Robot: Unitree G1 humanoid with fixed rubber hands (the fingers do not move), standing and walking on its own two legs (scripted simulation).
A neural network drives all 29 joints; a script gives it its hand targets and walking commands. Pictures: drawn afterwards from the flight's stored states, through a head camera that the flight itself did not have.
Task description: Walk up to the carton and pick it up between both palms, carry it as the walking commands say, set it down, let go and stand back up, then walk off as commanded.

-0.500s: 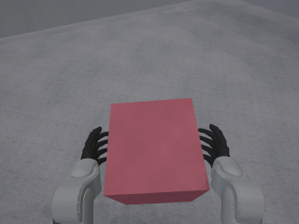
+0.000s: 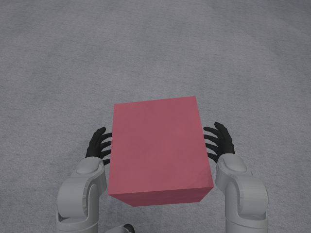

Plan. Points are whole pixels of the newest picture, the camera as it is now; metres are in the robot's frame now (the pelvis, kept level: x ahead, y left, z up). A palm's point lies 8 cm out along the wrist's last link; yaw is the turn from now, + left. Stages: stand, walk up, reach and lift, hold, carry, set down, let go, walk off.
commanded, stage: carry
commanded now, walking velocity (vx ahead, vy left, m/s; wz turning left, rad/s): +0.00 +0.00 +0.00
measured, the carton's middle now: (160, 157) +0.30 -0.01 -0.02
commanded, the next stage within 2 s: none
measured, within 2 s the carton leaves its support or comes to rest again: neither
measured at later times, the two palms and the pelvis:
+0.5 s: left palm (96, 112) +0.36 +0.15 +0.09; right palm (215, 103) +0.39 -0.13 +0.11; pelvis +0.12 -0.01 +0.01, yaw +2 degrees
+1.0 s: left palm (105, 104) +0.41 +0.14 +0.07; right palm (214, 101) +0.42 -0.15 +0.08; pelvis +0.15 -0.01 +0.00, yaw +4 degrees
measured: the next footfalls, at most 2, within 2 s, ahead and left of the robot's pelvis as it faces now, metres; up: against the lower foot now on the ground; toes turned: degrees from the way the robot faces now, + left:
right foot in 0.10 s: +0.05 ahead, -0.12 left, +0.01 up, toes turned -6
right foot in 1.16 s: +0.20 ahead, -0.11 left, +0.00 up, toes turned +16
